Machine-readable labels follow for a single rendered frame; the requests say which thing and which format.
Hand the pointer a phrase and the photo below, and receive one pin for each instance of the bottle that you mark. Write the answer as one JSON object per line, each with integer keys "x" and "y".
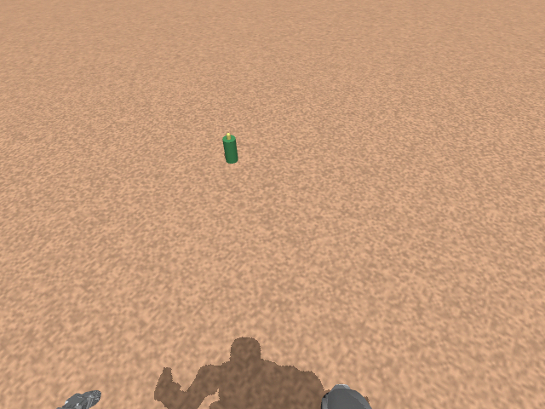
{"x": 230, "y": 148}

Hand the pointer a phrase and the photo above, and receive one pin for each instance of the left robot hand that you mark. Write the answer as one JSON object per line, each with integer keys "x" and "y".
{"x": 82, "y": 401}

